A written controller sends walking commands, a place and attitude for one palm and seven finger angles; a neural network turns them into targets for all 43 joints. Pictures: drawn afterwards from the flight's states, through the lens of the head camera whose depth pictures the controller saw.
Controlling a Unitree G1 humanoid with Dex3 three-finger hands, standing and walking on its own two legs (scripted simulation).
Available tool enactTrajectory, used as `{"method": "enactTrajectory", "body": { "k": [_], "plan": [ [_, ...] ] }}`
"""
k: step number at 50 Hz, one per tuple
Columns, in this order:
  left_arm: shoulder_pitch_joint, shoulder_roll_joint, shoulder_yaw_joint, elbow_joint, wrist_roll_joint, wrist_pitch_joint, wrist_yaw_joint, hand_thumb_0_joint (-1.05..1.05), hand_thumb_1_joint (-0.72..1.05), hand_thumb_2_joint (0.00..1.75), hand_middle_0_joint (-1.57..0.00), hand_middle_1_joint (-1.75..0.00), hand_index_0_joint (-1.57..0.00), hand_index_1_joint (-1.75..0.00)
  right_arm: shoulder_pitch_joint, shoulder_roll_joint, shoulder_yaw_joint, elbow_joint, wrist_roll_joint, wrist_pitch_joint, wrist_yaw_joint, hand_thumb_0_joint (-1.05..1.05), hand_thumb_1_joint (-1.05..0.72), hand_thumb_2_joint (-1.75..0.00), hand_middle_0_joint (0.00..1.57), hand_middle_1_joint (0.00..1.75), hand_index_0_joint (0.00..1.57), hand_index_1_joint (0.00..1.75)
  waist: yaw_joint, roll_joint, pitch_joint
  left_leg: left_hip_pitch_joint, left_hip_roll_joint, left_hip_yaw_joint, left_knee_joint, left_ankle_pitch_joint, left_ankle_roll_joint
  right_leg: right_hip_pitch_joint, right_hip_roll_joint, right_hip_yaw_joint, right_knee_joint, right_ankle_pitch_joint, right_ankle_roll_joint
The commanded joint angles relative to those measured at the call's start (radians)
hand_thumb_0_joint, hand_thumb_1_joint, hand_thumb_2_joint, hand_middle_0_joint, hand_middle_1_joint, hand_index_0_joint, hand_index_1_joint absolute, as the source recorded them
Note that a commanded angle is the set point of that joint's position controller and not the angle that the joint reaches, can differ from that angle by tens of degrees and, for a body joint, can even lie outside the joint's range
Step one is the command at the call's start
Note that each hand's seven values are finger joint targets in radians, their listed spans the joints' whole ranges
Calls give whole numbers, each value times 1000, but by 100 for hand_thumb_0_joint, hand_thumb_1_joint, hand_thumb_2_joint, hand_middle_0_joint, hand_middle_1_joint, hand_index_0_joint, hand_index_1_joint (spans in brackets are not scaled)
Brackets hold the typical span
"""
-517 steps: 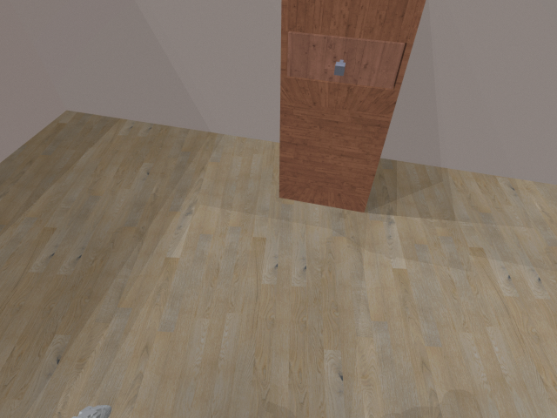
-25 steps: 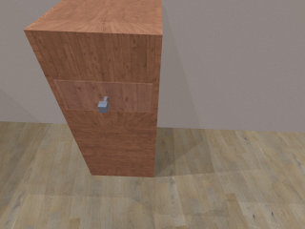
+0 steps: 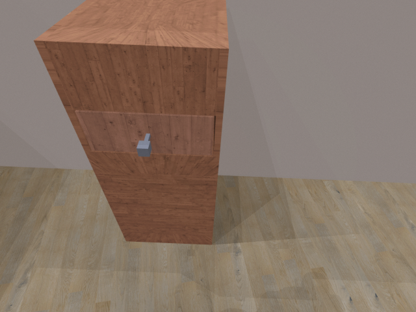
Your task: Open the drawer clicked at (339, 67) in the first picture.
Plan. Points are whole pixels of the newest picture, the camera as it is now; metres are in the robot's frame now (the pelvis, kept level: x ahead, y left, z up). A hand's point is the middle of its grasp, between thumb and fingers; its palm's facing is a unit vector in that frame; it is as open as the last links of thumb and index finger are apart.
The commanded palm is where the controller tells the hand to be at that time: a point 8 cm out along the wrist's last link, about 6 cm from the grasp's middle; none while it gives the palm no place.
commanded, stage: come to a stop and stand still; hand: left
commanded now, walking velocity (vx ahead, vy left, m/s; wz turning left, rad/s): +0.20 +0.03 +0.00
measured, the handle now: (145, 144) +0.55 +0.23 -0.03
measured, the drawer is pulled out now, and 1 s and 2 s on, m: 0.00 0.00 0.00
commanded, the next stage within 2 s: look again from close up in 1.08 s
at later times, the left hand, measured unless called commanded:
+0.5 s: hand out of the picture +0.04 +0.18 -0.17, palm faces +0.00 -0.98 -0.22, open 7.3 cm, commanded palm none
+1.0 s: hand out of the picture +0.05 +0.21 -0.14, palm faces -0.01 -0.95 -0.31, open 7.4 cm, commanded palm none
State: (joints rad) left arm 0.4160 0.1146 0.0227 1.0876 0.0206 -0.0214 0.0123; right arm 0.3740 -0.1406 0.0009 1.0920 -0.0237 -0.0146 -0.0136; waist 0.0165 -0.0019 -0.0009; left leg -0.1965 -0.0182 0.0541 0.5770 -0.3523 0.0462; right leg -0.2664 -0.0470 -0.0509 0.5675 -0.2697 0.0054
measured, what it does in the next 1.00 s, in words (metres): stands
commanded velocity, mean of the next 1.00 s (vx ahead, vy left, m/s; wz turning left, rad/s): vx -0.04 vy -0.01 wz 0.00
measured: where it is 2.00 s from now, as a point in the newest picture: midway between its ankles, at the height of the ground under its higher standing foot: outside the picture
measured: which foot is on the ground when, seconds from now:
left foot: down 0.00-1.00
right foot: down 0.00-1.00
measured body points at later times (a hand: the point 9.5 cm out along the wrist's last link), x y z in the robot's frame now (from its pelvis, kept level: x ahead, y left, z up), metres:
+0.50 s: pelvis +0.01 +0.00 +0.01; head +0.03 +0.00 +0.45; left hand +0.04 +0.23 -0.15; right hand +0.00 -0.21 -0.15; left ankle -0.02 +0.09 -0.73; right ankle +0.02 -0.13 -0.73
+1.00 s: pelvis -0.04 -0.02 +0.01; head -0.06 -0.02 +0.46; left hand +0.05 +0.26 -0.12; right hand +0.01 -0.32 -0.12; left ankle -0.02 +0.09 -0.73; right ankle +0.02 -0.13 -0.73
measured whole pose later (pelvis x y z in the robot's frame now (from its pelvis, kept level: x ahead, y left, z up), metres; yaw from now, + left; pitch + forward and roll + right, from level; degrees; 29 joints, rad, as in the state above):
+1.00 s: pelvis -0.04 -0.02 +0.01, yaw +0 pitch -3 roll +0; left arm 0.20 0.31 0.01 0.97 0.01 0.00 0.00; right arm 0.25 -0.33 -0.02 0.99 -0.02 0.00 0.00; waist -0.01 0.00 0.00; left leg -0.20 0.01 0.05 0.48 -0.24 0.01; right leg -0.26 -0.02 -0.08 0.46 -0.16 -0.02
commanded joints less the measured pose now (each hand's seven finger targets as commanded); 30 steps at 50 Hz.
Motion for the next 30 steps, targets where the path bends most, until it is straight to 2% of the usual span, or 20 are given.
{"method": "enactTrajectory", "body": {
  "k": [1, 2, 3, 4, 5, 6, 7, 8, 9, 10, 12, 15, 18, 22, 23, 24, 25, 26, 28, 30],
  "plan": [
    [82, 124, 32, -24, 0, -16, 11, 0, 90, 90, -20, -30, -20, -30, 50, -45, -7, -45, 0, -28, -1, 0, -90, -90, 20, 30, 20, 30, -11, -116, 137, -183, 19, -10, -37, -59, 11, 9, -145, 231, -227, -278, -135],
    [70, 115, 31, -25, 0, -15, 12, 0, 90, 90, -20, -30, -20, -30, 59, -39, -3, -40, 2, -32, -3, 0, -90, -90, 20, 30, 20, 30, -22, -95, 133, -137, 27, -17, -73, -5, 10, -13, -134, 199, -196, -192, -128],
    [48, 95, 26, -26, 1, -12, 12, 0, 90, 90, -20, -30, -20, -30, 83, -38, -1, -25, 6, -38, -7, 0, -90, -90, 20, 30, 20, 30, -34, -32, 125, -73, 55, -51, -131, 98, 13, -37, -90, 129, -130, -73, -104],
    [33, 62, 16, -28, 1, -9, 13, 0, 90, 90, -20, -30, -20, -30, 111, -64, -1, -1, 8, -44, -13, 0, -90, -90, 20, 30, 20, 30, -40, 79, 113, -2, 128, -123, -170, 271, 27, -70, -35, 44, -24, 47, -70],
    [29, 38, 6, -26, 2, -10, 17, 0, 90, 90, -20, -30, -20, -30, 131, -89, -5, 13, 9, -47, -25, 0, -90, -90, 20, 30, 20, 30, -38, 175, 84, 49, 203, -174, -196, 552, 55, -69, -3, -23, 48, 64, -39],
    [28, 31, -1, -18, 0, -10, 23, 0, 90, 90, -20, -30, -20, -30, 129, -95, -3, 21, 10, -45, -36, 0, -90, -90, 20, 30, 20, 30, -28, 153, 83, 77, 233, -186, -172, 811, 80, -64, 8, -30, 44, 16, -26],
    [40, 24, -4, -5, -5, -9, 26, 0, 90, 90, -20, -30, -20, -30, 111, -93, -1, 21, 12, -44, -44, 0, -90, -90, 20, 30, 20, 30, -17, 121, 66, 105, 233, -161, -140, 966, 80, -36, -3, -18, 9, 19, -23],
    [50, 28, -5, 5, -9, -7, 29, 0, 90, 90, -20, -30, -20, -30, 98, -89, 1, 18, 16, -43, -49, 0, -90, -90, 20, 30, 20, 30, -12, 86, 61, 109, 220, -140, -117, 1058, 64, 3, -13, -4, -26, 98, -21],
    [63, 29, -4, 12, -13, -7, 31, 0, 90, 90, -20, -30, -20, -30, 75, -84, 1, 13, 19, -42, -52, 0, -90, -90, 20, 30, 20, 30, -1, 58, 57, 86, 187, -113, -101, 1041, 38, 60, -31, 12, -59, 249, -21],
    [70, 44, -3, 15, -15, -8, 34, 0, 90, 90, -20, -30, -20, -30, 65, -79, -3, 8, 21, -41, -53, 0, -90, -90, 20, 30, 20, 30, -6, 45, 43, 80, 161, -93, -102, 980, 14, 99, -46, 29, -63, 385, -23],
    [44, 65, 3, 5, -16, -1, 37, 0, 90, 90, -20, -30, -20, -30, 58, -76, -12, 6, 22, -33, -54, 0, -90, -90, 20, 30, 20, 30, -15, 28, 24, 75, 145, -78, -126, 863, -1, 125, -61, 33, -46, 474, -19],
    [12, 71, 9, -29, -12, 13, 38, 0, 90, 90, -20, -30, -20, -30, 41, -74, -22, 4, 20, -24, -53, 0, -90, -90, 20, 30, 20, 30, -13, 15, 25, 70, 151, -80, -136, 808, 5, 106, -62, 34, -35, 441, -17],
    [-15, 69, 11, -47, -11, 19, 39, 0, 90, 90, -20, -30, -20, -30, 27, -70, -27, 0, 16, -19, -51, 0, -90, -90, 20, 30, 20, 30, -13, 40, 17, 68, 156, -82, -147, 770, 12, 94, -55, 42, -33, 387, -19],
    [-40, 81, 11, -57, -9, 18, 34, 0, 90, 90, -20, -30, -20, -30, 1, -66, -25, -7, 12, -19, -41, 0, -90, -90, 20, 30, 20, 30, -9, 10, 0, 30, 140, -81, -163, 564, 9, 121, -63, 57, -60, 355, -27],
    [-109, 317, 9, -145, 0, 11, 32, 0, 90, 90, -20, -30, -20, -30, -55, -270, -56, -120, 8, -14, -29, 0, -90, -90, 20, 30, 20, 30, -29, 1, 93, 14, 136, -141, -247, 503, -41, 53, -9, 31, -48, 84, -35],
    [-108, 215, 23, -176, 6, 17, 33, 0, 90, 90, -20, -30, -20, -30, -64, -262, -72, -153, 0, -37, -37, 0, -90, -90, 20, 30, 20, 30, -21, 20, 2, 0, 191, -166, -175, 539, -12, 14, -6, 16, 16, 44, -34],
    [-102, 190, 13, -182, 6, 17, 30, 0, 90, 90, -20, -30, -20, -30, -54, -232, -71, -161, -1, -36, -40, 0, -90, -90, 20, 30, 20, 30, -27, 83, -69, 35, 194, -163, -154, 578, 8, 15, -3, 17, 23, 83, -40],
    [-78, 170, 12, -188, 4, 15, 28, 0, 90, 90, -20, -30, -20, -30, -55, -206, -70, -169, 0, -31, -42, 0, -90, -90, 20, 30, 20, 30, -22, 91, -83, 22, 187, -150, -136, 520, 20, 25, -8, 21, 7, 93, -43],
    [-61, 187, 13, -196, 2, 15, 24, 0, 90, 90, -20, -30, -20, -30, -66, -194, -63, -191, -2, -18, -33, 0, -90, -90, 20, 30, 20, 30, -16, 8, -54, -59, 146, -120, -101, 353, 20, 73, -25, 55, -39, 173, -53],
    [-105, 244, 27, -213, 0, 10, 23, 0, 90, 90, -20, -30, -20, -30, -74, -204, -67, -203, 2, -12, -25, 0, -90, -90, 20, 30, 20, 30, -31, -73, 13, -111, 89, -76, -76, 156, 3, 48, -80, 136, -99, 163, -72]
  ]
}}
